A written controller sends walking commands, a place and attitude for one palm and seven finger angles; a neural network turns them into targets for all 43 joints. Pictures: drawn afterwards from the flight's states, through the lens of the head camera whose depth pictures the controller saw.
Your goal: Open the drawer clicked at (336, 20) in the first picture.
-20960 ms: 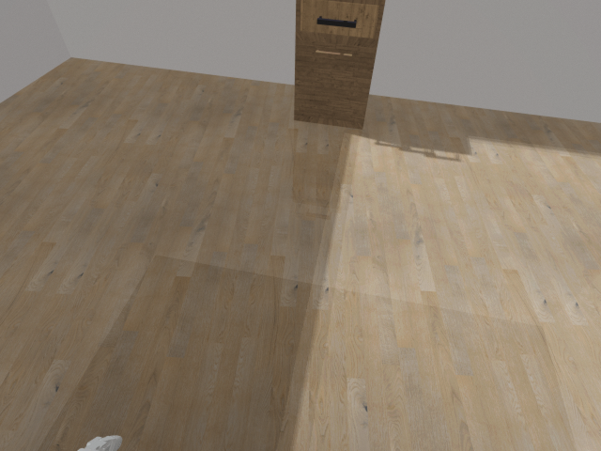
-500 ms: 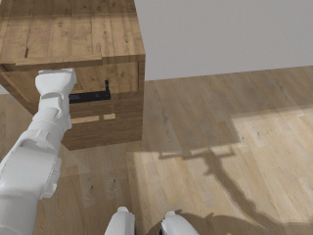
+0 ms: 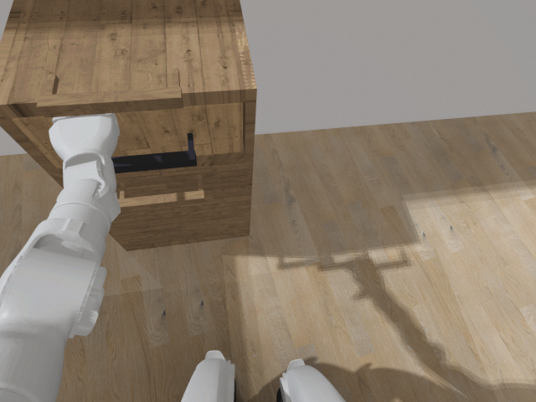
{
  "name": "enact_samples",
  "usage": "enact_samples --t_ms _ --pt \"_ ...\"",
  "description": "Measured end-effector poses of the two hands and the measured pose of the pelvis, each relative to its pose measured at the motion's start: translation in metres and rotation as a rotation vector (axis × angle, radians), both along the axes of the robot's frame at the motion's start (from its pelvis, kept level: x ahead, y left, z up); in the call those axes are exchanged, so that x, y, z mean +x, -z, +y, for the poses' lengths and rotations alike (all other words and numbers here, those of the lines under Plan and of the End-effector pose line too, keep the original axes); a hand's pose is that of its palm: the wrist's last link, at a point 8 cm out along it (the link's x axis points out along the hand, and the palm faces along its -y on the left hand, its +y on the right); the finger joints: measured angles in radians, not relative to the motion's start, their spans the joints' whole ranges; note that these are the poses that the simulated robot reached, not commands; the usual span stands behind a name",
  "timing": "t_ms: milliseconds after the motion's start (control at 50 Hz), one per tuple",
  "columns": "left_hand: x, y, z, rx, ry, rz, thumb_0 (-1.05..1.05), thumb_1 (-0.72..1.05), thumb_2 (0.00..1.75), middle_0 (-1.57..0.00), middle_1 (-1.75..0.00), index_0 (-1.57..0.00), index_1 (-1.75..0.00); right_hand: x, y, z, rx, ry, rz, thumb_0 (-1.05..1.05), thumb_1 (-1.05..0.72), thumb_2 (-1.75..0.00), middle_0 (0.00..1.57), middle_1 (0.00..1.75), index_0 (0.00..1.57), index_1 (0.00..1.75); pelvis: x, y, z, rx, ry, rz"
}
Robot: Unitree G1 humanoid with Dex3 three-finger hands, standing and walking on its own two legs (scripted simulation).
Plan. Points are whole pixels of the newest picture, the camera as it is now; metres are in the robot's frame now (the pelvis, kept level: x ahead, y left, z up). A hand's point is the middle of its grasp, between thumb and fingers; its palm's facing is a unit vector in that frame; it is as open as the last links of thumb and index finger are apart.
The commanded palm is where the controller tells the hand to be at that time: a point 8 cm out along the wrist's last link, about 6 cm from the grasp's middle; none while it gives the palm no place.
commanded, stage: move the hooked fingers above the handle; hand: left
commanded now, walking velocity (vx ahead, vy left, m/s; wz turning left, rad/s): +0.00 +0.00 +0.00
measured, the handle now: (143, 152) +0.56 +0.20 -0.08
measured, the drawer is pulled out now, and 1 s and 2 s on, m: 0.00 0.00 0.00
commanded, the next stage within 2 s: lower the fingers behind the handle in 0.10 s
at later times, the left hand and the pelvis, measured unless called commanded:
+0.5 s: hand (139, 158) +0.52 +0.19 -0.04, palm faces -0.05 +0.00 -1.00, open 13.5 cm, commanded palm +0.52 +0.19 +0.01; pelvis -0.02 +0.00 -0.02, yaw -2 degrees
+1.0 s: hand (144, 176) +0.52 +0.19 -0.09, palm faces +0.04 -0.07 -1.00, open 13.8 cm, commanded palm +0.52 +0.16 -0.03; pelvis -0.02 +0.01 -0.06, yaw -2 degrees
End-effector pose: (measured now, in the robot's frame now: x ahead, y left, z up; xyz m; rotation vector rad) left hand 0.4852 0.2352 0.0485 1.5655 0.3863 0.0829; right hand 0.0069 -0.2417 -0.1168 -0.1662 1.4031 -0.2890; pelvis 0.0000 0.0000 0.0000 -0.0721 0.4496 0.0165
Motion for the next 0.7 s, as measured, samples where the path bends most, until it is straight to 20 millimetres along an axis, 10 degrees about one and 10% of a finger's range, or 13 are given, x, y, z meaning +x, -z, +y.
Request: enact_samples --t_ms 180,280,520,700 --pt "0.011 0.019 -0.077 -0.194 0.423 -0.083 -0.01 -0.49 0.3 -0.32 -1.2 -0.33 -1.2 -0.006 -0.009 -0.031 -0.144 -0.012 0.0 0.0 -0.9 -0.9 0.2 0.3 0.2 0.3 0.003 0.017 0.002 -0.019 -0.006 0.033" --pt "0.018 0.031 -0.085 -0.166 0.406 -0.316 0.0 -0.49 0.3 -0.4 -1.26 -0.32 -1.2 -0.016 0.012 -0.035 -0.148 -0.003 0.032 0.0 -0.91 -0.9 0.2 0.3 0.2 0.3 -0.005 0.037 0.005 -0.016 0.026 0.082" --pt "0.019 0.031 -0.048 -0.003 0.066 -0.114 0.0 -0.49 0.3 -0.35 -1.22 -0.36 -1.26 -0.023 0.025 0.008 0.013 0.049 0.013 0.01 -0.91 -0.9 0.2 0.3 0.2 0.3 -0.015 0.022 0.002 0.008 0.043 0.06" --pt "0.021 0.032 -0.032 -0.054 0.221 -0.042 0.0 -0.49 0.3 -0.32 -1.2 -0.35 -1.22 -0.049 0.012 -0.012 -0.091 0.046 0.032 0.0 -0.9 -0.9 0.2 0.3 0.2 0.3 -0.011 0.034 0.001 -0.017 0.033 0.067"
